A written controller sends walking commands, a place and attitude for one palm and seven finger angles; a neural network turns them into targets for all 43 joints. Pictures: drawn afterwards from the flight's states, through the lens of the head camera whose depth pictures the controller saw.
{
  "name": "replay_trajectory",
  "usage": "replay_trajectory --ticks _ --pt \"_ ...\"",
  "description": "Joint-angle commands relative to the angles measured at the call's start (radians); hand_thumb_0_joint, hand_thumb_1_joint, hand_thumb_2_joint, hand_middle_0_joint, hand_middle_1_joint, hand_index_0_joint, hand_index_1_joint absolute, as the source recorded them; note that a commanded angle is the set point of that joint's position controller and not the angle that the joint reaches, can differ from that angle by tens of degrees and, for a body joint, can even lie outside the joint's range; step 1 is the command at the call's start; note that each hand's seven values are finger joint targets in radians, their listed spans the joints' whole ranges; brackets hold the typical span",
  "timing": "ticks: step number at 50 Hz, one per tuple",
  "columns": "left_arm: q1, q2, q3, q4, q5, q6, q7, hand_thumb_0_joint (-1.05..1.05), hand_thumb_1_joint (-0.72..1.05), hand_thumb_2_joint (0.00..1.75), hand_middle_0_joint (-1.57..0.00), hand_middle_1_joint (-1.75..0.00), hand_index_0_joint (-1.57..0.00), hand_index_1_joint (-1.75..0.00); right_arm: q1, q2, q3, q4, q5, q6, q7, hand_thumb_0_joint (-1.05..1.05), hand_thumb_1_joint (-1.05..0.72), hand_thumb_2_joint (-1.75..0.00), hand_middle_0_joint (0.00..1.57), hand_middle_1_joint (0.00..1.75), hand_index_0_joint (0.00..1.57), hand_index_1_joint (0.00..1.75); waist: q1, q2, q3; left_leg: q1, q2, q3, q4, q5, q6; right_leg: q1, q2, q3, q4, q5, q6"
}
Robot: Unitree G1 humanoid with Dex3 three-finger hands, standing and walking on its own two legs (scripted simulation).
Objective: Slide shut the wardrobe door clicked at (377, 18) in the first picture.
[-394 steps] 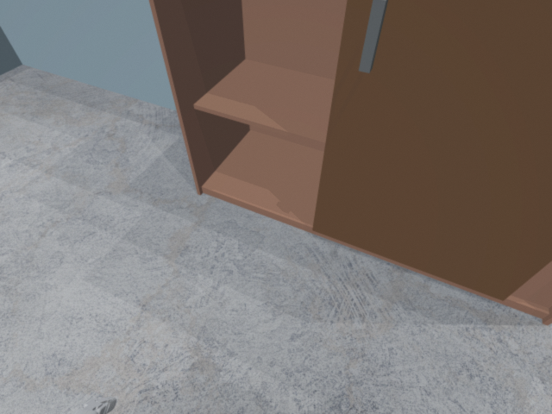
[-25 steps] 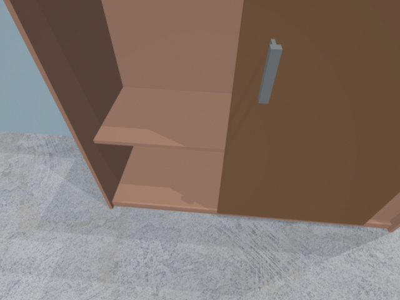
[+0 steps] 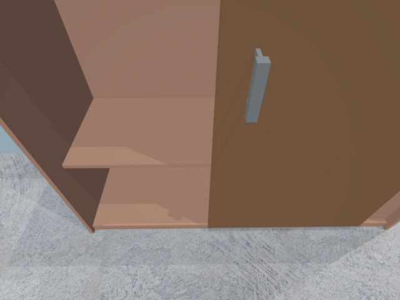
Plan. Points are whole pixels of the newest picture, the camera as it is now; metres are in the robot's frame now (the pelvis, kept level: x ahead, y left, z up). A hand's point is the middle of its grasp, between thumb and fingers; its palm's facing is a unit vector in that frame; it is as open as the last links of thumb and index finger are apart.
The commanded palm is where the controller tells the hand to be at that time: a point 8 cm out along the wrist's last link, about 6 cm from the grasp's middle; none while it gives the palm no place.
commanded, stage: come to a stop and stand still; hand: right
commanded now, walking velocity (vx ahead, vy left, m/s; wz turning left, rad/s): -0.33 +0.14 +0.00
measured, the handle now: (254, 86) +0.55 -0.11 +0.15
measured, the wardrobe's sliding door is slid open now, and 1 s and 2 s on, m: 0.60 0.60 0.60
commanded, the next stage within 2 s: look again from close up in 1.60 s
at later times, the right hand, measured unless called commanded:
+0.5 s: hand out of the picture +0.07 -0.16 -0.16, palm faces +0.00 +0.96 -0.29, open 7.4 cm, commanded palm none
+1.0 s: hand out of the picture +0.01 -0.10 -0.17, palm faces +0.01 +0.98 -0.18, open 7.3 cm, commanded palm none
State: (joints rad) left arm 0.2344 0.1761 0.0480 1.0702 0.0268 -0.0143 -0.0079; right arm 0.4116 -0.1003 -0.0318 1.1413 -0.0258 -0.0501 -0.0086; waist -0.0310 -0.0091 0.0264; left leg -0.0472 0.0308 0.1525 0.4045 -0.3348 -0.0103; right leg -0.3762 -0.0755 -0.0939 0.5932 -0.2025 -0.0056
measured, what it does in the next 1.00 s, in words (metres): steps on the spot: right foot, then left foot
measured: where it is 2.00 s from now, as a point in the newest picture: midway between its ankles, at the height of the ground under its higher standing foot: outside the picture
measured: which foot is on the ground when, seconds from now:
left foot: down 0.00-0.04, up 0.06-0.42, down 0.44-1.00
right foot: up 0.00-0.00, down 0.02-0.48, up 0.50-0.66, down 0.68-1.00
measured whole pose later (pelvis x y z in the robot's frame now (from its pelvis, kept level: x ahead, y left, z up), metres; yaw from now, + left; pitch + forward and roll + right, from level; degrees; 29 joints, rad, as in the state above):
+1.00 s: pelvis +0.01 +0.07 +0.01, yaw +2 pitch -1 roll +0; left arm 0.30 0.13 0.00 1.16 0.02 0.01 0.03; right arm 0.27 -0.14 -0.01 1.14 0.00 0.00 -0.02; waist 0.00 -0.01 0.03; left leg -0.15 -0.03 0.06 0.39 -0.23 0.04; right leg -0.15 -0.05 -0.01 0.39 -0.21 0.04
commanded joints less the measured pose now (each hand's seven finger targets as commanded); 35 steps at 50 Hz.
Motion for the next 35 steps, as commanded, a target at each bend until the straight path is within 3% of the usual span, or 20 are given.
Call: replay_trajectory --ticks 1,2,3,4,6,10,13,17,19,20,21,22,23,24,25,27,29,31,33,35 --pt "0.192 0.136 0.004 0.013 -0.003 -0.043 0.032 0.0 0.9 0.9 -0.2 -0.3 -0.2 -0.3 0.091 -0.06 0.002 -0.025 0.023 0.01 -0.028 0.0 -0.9 -0.9 0.2 0.3 0.2 0.3 0.053 -0.175 -0.124 -0.289 0.037 -0.044 0.278 0.022 0.01 0.457 -0.247 0.263 -0.141 0.746 -0.103" --pt "0.175 0.143 -0.003 0.014 -0.012 -0.029 0.046 0.0 0.9 0.9 -0.2 -0.3 -0.2 -0.3 0.109 -0.058 0.007 -0.017 0.025 0.021 -0.036 0.0 -0.9 -0.9 0.2 0.3 0.2 0.3 0.046 -0.195 -0.128 -0.261 0.022 -0.079 0.371 -0.248 -0.007 0.401 -0.321 0.289 -0.192 0.934 -0.163" --pt "0.139 0.146 -0.007 0.022 -0.014 -0.022 0.06 0.0 0.9 0.9 -0.2 -0.3 -0.2 -0.3 0.098 -0.072 0.004 -0.006 0.023 0.043 -0.042 0.0 -0.9 -0.9 0.2 0.3 0.2 0.3 0.038 -0.24 -0.128 -0.253 0.023 -0.121 0.444 -0.29 -0.013 0.361 -0.323 0.293 -0.229 0.94 -0.17" --pt "0.103 0.145 -0.004 0.014 -0.014 -0.011 0.069 0.0 0.9 0.9 -0.2 -0.3 -0.2 -0.3 0.062 -0.098 -0.003 -0.01 0.017 0.057 -0.042 0.0 -0.9 -0.9 0.2 0.3 0.2 0.3 0.041 -0.224 -0.071 -0.271 0.033 -0.143 0.501 -0.268 -0.011 0.298 -0.32 0.274 -0.238 0.922 -0.178" --pt "0.046 0.136 0.005 -0.009 -0.014 0.003 0.073 0.0 0.9 0.9 -0.2 -0.3 -0.2 -0.3 0.003 -0.118 -0.011 -0.036 0.012 0.073 -0.034 0.0 -0.9 -0.9 0.2 0.3 0.2 0.3 0.041 -0.109 0.015 -0.31 0.049 -0.152 0.56 -0.222 -0.009 0.205 -0.307 0.235 -0.252 0.824 -0.194" --pt "-0.021 0.151 0.026 -0.056 -0.011 0.015 0.071 0.0 0.9 0.9 -0.2 -0.3 -0.2 -0.3 -0.016 -0.129 -0.038 -0.096 0.004 0.103 -0.019 0.0 -0.9 -0.9 0.2 0.3 0.2 0.3 0.026 -0.107 -0.074 -0.385 0.027 -0.172 0.698 -0.105 -0.024 0.22 -0.28 0.159 -0.272 0.578 -0.177" --pt "-0.07 0.155 0.033 -0.087 -0.006 0.018 0.06 0.0 0.9 0.9 -0.2 -0.3 -0.2 -0.3 -0.038 -0.131 -0.046 -0.14 0.006 0.111 -0.013 0.0 -0.9 -0.9 0.2 0.3 0.2 0.3 0.015 -0.132 -0.082 -0.364 0.03 -0.169 0.631 -0.087 -0.021 0.164 -0.26 0.154 -0.294 0.357 -0.169" --pt "-0.072 0.163 0.042 -0.098 0.004 0.029 0.04 0.0 0.9 0.9 -0.2 -0.3 -0.2 -0.3 -0.083 -0.124 -0.036 -0.171 0.003 0.098 -0.009 0.0 -0.9 -0.9 0.2 0.3 0.2 0.3 0.032 -0.19 -0.042 -0.274 0.022 -0.109 0.405 -0.101 -0.006 0.087 -0.229 0.18 -0.327 0.047 -0.149" --pt "-0.086 0.165 0.043 -0.102 0.002 0.036 0.032 0.0 0.9 0.9 -0.2 -0.3 -0.2 -0.3 -0.037 -0.127 -0.033 -0.156 0.004 0.086 -0.01 0.0 -0.9 -0.9 0.2 0.3 0.2 0.3 0.009 -0.18 -0.048 -0.191 0.006 -0.082 0.245 -0.029 -0.002 0.054 -0.198 0.169 -0.301 -0.094 -0.116" --pt "-0.08 0.159 0.043 -0.105 -0.002 0.039 0.029 0.0 0.9 0.9 -0.2 -0.3 -0.2 -0.3 -0.006 -0.138 -0.031 -0.145 0.002 0.077 -0.01 0.0 -0.9 -0.9 0.2 0.3 0.2 0.3 -0.004 -0.137 -0.055 -0.127 0.0 -0.07 0.116 0.066 -0.004 0.033 -0.165 0.144 -0.244 -0.127 -0.085" --pt "-0.049 0.121 0.039 -0.099 -0.01 0.04 0.024 0.0 0.9 0.9 -0.2 -0.3 -0.2 -0.3 -0.007 -0.181 -0.033 -0.145 -0.004 0.066 -0.015 0.0 -0.9 -0.9 0.2 0.3 0.2 0.3 0.0 -0.021 -0.04 -0.09 0.033 -0.127 -0.017 0.117 0.0 -0.005 -0.094 0.101 -0.14 -0.144 -0.04" --pt "-0.023 0.053 0.025 -0.114 -0.019 0.043 0.02 0.0 0.9 0.9 -0.2 -0.3 -0.2 -0.3 -0.053 -0.25 -0.036 -0.164 -0.009 0.05 -0.019 0.0 -0.9 -0.9 0.2 0.3 0.2 0.3 0.029 0.196 -0.026 -0.154 0.211 -0.37 -0.137 0.1 0.066 -0.044 0.008 0.026 0.01 -0.219 0.019" --pt "-0.05 0.042 0.016 -0.133 -0.017 0.048 0.014 0.0 0.9 0.9 -0.2 -0.3 -0.2 -0.3 -0.118 -0.293 -0.035 -0.192 -0.004 0.051 -0.019 0.0 -0.9 -0.9 0.2 0.3 0.2 0.3 0.026 0.227 0.007 -0.286 0.3 -0.425 -0.193 0.076 0.136 -0.007 0.036 0.052 0.098 -0.297 0.022" --pt "-0.069 0.053 0.016 -0.14 -0.01 0.056 0.016 0.0 0.9 0.9 -0.2 -0.3 -0.2 -0.3 -0.15 -0.292 -0.04 -0.197 -0.005 0.045 -0.019 0.0 -0.9 -0.9 0.2 0.3 0.2 0.3 0.023 0.278 0.006 -0.314 0.278 -0.447 -0.193 0.109 0.162 -0.006 0.037 0.091 0.152 -0.298 0.011" --pt "-0.053 0.064 0.015 -0.123 -0.009 0.055 0.019 0.0 0.9 0.9 -0.2 -0.3 -0.2 -0.3 -0.18 -0.269 -0.036 -0.188 -0.002 0.041 -0.021 0.0 -0.9 -0.9 0.2 0.3 0.2 0.3 0.037 0.292 0.014 -0.295 0.254 -0.413 -0.167 0.179 0.171 0.0 0.036 0.109 0.181 -0.266 0.006" --pt "0.011 0.057 0.008 -0.072 -0.014 0.046 0.021 0.0 0.9 0.9 -0.2 -0.3 -0.2 -0.3 -0.216 -0.225 -0.023 -0.176 0.003 0.039 -0.022 0.0 -0.9 -0.9 0.2 0.3 0.2 0.3 0.066 0.2 -0.009 -0.235 0.189 -0.296 -0.098 0.345 0.151 0.049 0.04 0.091 0.162 -0.191 0.015" --pt "0.024 0.05 -0.001 -0.051 -0.017 0.039 0.027 0.0 0.9 0.9 -0.2 -0.3 -0.2 -0.3 -0.183 -0.214 -0.019 -0.155 0.009 0.036 -0.022 0.0 -0.9 -0.9 0.2 0.3 0.2 0.3 0.051 0.179 -0.016 -0.186 0.17 -0.261 -0.066 0.408 0.139 0.085 0.041 0.079 0.061 -0.158 0.024" --pt "0.051 0.044 -0.012 -0.021 -0.018 0.031 0.033 0.0 0.9 0.9 -0.2 -0.3 -0.2 -0.3 -0.173 -0.203 -0.013 -0.126 0.016 0.035 -0.023 0.0 -0.9 -0.9 0.2 0.3 0.2 0.3 0.053 0.158 -0.011 -0.187 0.153 -0.252 -0.053 0.36 0.114 0.17 0.036 0.087 -0.1 -0.042 0.024" --pt "0.07 0.057 -0.023 0.008 -0.014 0.012 0.04 0.0 0.9 0.9 -0.2 -0.3 -0.2 -0.3 -0.155 -0.167 -0.006 -0.104 0.025 0.037 -0.024 0.0 -0.9 -0.9 0.2 0.3 0.2 0.3 0.04 0.039 0.003 -0.202 0.089 -0.226 -0.029 0.284 0.061 0.229 -0.016 0.153 -0.209 0.172 0.006" --pt "0.055 0.069 -0.03 0.025 -0.013 0.007 0.048 0.0 0.9 0.9 -0.2 -0.3 -0.2 -0.3 -0.133 -0.158 -0.003 -0.085 0.025 0.039 -0.024 0.0 -0.9 -0.9 0.2 0.3 0.2 0.3 0.021 0.001 0.016 -0.176 0.062 -0.225 -0.057 0.236 0.044 0.214 -0.039 0.162 -0.221 0.162 -0.001"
